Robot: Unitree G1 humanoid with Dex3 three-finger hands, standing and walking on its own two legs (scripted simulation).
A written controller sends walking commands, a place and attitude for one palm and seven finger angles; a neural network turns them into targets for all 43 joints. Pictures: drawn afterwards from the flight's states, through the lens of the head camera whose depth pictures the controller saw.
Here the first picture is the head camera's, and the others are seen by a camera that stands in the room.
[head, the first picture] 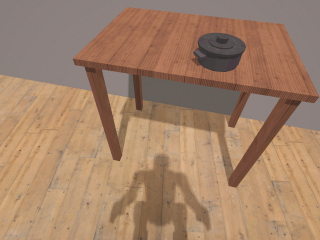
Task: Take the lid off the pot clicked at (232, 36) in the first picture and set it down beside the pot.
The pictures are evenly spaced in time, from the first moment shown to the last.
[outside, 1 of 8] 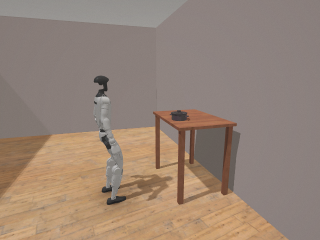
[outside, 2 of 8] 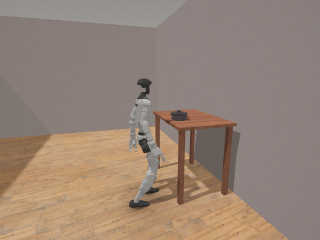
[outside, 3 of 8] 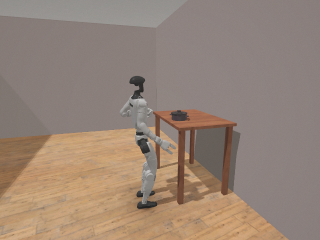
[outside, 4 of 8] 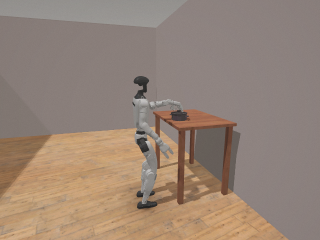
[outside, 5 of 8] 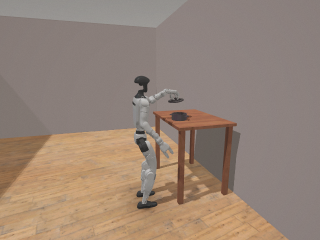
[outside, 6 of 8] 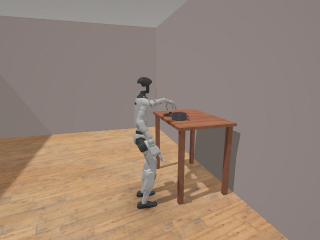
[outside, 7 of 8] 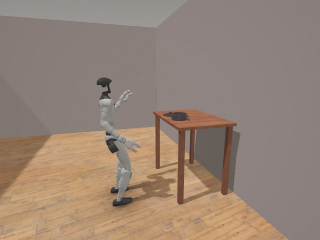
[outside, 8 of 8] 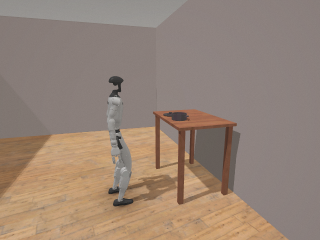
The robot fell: no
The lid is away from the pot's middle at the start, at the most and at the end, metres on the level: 0.00 0.25 0.24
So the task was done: yes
